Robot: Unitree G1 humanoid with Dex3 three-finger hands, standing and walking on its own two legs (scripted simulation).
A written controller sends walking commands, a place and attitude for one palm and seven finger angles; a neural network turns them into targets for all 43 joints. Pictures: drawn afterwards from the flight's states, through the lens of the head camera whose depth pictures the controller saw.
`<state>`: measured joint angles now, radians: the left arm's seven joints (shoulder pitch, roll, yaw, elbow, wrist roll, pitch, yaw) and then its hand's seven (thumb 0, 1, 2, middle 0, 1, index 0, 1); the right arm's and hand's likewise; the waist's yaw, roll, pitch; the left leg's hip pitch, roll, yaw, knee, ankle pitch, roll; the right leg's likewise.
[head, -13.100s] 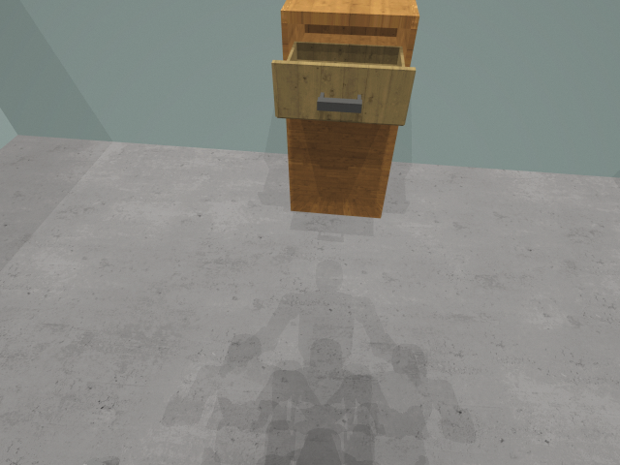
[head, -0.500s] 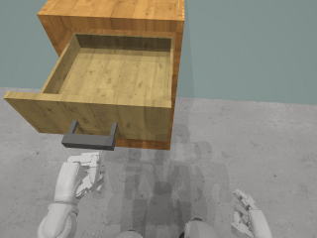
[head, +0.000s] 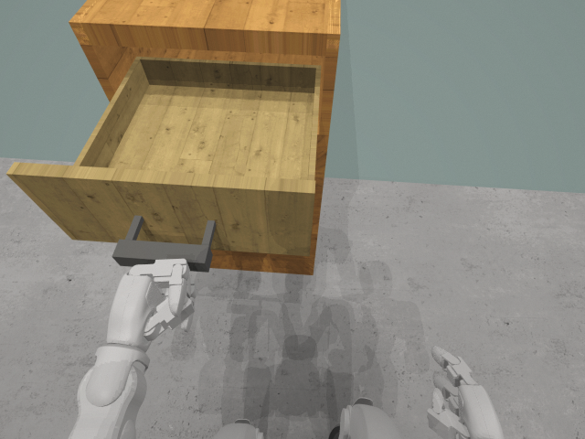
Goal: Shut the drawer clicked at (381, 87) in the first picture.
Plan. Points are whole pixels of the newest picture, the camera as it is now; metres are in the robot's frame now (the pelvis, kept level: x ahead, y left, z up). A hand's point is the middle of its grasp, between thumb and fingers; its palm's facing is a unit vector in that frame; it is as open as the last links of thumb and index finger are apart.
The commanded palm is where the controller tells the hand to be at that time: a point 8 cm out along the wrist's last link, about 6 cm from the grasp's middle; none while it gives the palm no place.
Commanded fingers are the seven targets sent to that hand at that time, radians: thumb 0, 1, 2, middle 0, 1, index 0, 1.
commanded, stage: push the drawer shut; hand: left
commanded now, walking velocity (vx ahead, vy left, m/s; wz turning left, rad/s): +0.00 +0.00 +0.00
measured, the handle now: (168, 240) +0.36 +0.18 +0.05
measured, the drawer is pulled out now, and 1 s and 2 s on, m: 0.28 0.16 0.04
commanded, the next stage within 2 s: none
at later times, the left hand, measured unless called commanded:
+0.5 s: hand (197, 262) +0.33 +0.14 +0.05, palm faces -0.08 -1.00 -0.06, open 3.0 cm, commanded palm +0.32 +0.20 +0.05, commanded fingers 0.00 0.90 0.90 -1.40 -1.60 -1.40 -1.60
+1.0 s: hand (209, 221) +0.40 +0.14 +0.05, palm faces -0.06 -1.00 -0.06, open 3.1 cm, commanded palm +0.39 +0.19 +0.05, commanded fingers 0.00 0.90 0.90 -1.40 -1.60 -1.40 -1.60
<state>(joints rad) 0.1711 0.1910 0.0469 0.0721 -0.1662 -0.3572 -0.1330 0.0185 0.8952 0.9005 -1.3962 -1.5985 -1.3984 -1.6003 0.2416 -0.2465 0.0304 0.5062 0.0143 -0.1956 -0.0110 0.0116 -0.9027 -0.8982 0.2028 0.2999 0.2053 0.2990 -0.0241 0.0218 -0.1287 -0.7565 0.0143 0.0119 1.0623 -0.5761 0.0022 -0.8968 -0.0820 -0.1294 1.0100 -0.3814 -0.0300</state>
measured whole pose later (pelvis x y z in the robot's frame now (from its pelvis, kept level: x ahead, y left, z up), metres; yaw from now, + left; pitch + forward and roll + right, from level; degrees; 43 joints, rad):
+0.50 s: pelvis -0.01 +0.00 +0.00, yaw +0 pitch +16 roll +0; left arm -0.16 0.21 0.08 0.38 -0.16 -0.36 -0.13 -0.01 0.84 0.93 -1.40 -1.60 -1.40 -1.60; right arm 0.24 -0.25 0.03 0.58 0.02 -0.17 -0.02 0.01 -0.90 -0.90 0.20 0.30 0.21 0.30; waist -0.04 0.02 -0.11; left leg -0.77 0.00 0.02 1.03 -0.54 0.01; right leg -0.90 -0.09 -0.12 0.98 -0.35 -0.03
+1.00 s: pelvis +0.00 +0.00 +0.01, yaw -1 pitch +18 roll +0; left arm -0.40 0.23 0.17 0.65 -0.14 -0.42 -0.13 0.00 0.86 0.92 -1.40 -1.60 -1.40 -1.60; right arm 0.30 -0.26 0.02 0.61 0.00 -0.10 0.00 0.01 -0.90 -0.90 0.20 0.30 0.20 0.30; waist -0.08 0.01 -0.11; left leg -0.78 0.01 0.04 1.01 -0.54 0.01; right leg -0.93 -0.08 -0.11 0.96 -0.34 -0.03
